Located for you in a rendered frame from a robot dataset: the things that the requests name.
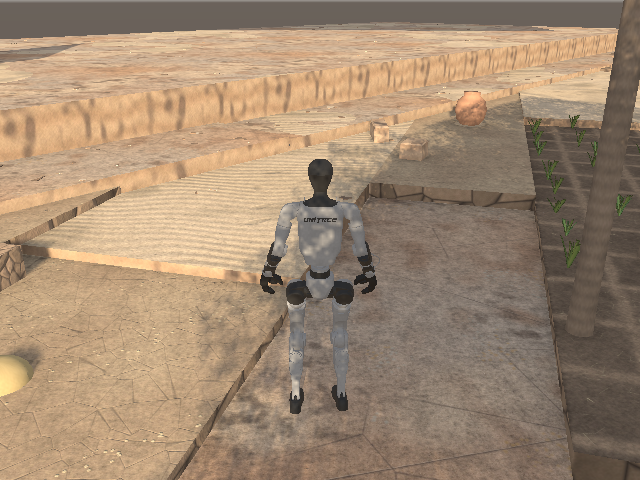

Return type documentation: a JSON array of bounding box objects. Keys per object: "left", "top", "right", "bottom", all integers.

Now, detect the robot right upper arm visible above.
[{"left": 341, "top": 202, "right": 368, "bottom": 257}]

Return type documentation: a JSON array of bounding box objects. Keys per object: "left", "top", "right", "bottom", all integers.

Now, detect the robot right hand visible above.
[{"left": 354, "top": 274, "right": 377, "bottom": 294}]

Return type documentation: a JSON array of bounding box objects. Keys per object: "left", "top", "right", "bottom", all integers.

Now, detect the robot left upper arm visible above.
[{"left": 271, "top": 202, "right": 300, "bottom": 257}]

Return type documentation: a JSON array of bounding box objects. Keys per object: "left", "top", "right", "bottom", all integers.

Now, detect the robot right forearm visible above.
[{"left": 357, "top": 241, "right": 375, "bottom": 278}]

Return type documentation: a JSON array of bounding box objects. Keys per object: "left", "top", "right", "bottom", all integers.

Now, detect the right robot thigh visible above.
[{"left": 330, "top": 279, "right": 354, "bottom": 348}]

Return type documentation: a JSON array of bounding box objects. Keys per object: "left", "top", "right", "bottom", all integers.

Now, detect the robot left hand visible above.
[{"left": 260, "top": 273, "right": 283, "bottom": 294}]

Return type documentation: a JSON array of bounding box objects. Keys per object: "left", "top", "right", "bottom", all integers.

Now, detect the robot left forearm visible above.
[{"left": 262, "top": 242, "right": 282, "bottom": 277}]

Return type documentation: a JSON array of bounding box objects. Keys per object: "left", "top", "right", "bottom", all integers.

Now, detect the humanoid robot torso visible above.
[{"left": 297, "top": 197, "right": 344, "bottom": 300}]

